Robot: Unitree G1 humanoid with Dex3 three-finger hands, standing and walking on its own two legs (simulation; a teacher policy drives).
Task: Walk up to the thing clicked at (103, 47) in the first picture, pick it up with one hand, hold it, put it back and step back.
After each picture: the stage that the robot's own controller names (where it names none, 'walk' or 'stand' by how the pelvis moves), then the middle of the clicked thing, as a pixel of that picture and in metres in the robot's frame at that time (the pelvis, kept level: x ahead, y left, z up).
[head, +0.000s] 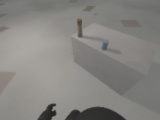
stand; (104, 45) +0.84 -0.09 -0.10
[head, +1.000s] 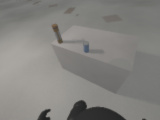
walk; (86, 47) +0.73 +0.17 -0.07
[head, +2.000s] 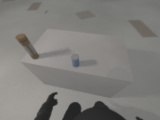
stand; (75, 60) +0.47 +0.18 -0.06
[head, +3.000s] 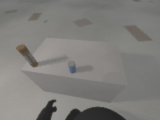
stand; (72, 67) +0.45 +0.22 -0.09
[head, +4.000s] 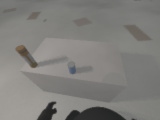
stand; (72, 68) +0.44 +0.22 -0.10
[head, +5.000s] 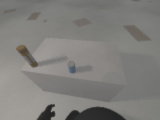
stand; (71, 67) +0.45 +0.22 -0.10
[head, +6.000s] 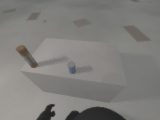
stand; (72, 68) +0.44 +0.22 -0.10
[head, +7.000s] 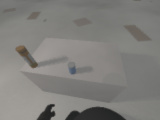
rise first; (72, 68) +0.43 +0.22 -0.10
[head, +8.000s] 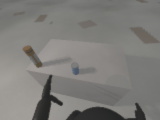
rise first; (75, 68) +0.44 +0.21 -0.09
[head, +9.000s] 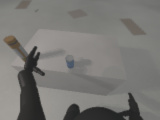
go down; (70, 61) +0.47 +0.19 -0.06
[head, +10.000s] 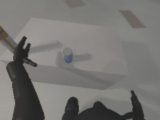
go down; (68, 56) +0.47 +0.19 -0.02
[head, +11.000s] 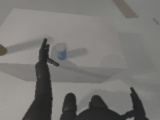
close in; (61, 52) +0.46 +0.20 +0.01
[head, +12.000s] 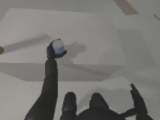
close; (59, 49) +0.48 +0.20 +0.02
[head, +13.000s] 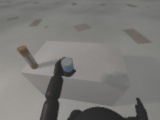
lift; (68, 67) +0.30 +0.18 +0.14
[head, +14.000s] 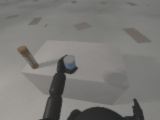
hold; (70, 65) +0.32 +0.17 +0.13
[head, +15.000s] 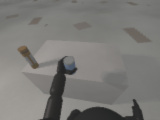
hold; (70, 65) +0.32 +0.17 +0.12
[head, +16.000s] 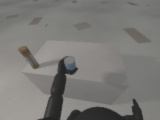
hold; (70, 65) +0.33 +0.17 +0.12
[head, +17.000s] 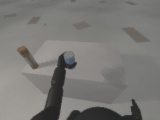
crouch; (70, 60) +0.37 +0.18 +0.12
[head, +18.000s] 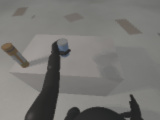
lower; (63, 48) +0.46 +0.21 +0.13
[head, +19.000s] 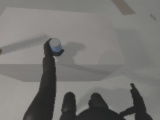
lower; (56, 48) +0.49 +0.21 +0.02
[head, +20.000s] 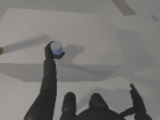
lower; (57, 50) +0.47 +0.21 +0.02
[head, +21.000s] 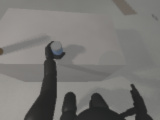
lower; (57, 50) +0.47 +0.21 +0.02
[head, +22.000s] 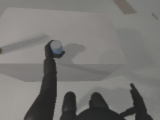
lower; (57, 49) +0.48 +0.21 +0.02
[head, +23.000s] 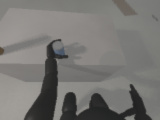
open; (59, 50) +0.47 +0.20 +0.02
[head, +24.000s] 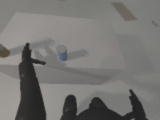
sink last; (62, 53) +0.46 +0.20 +0.00
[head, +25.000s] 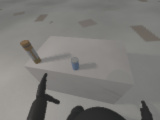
sink last; (75, 64) +0.46 +0.21 -0.04
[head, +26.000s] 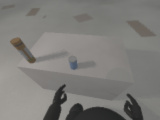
stand; (73, 63) +0.45 +0.20 -0.03
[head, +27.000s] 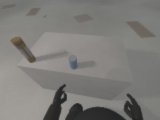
stand; (73, 62) +0.45 +0.20 -0.03
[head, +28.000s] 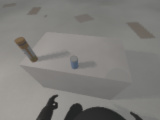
stand; (74, 62) +0.46 +0.20 -0.05
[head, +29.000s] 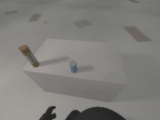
stand; (73, 67) +0.46 +0.21 -0.10
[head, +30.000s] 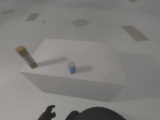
stand; (72, 67) +0.44 +0.22 -0.10
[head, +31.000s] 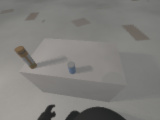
stand; (71, 68) +0.44 +0.22 -0.10
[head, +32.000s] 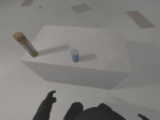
walk; (75, 56) +0.50 +0.19 -0.07
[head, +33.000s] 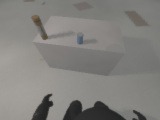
walk; (80, 38) +0.75 +0.21 -0.08
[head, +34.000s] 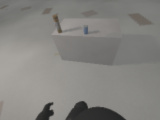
stand; (85, 29) +1.09 +0.23 -0.08
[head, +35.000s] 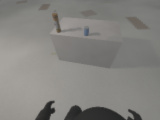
stand; (86, 31) +1.05 +0.19 -0.09
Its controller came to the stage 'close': yes
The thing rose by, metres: 0.21
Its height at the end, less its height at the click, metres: +0.00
